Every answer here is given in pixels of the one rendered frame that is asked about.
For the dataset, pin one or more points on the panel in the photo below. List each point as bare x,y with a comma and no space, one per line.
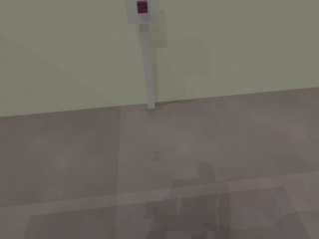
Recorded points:
144,20

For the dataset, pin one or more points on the button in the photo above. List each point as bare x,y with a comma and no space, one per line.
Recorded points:
142,6

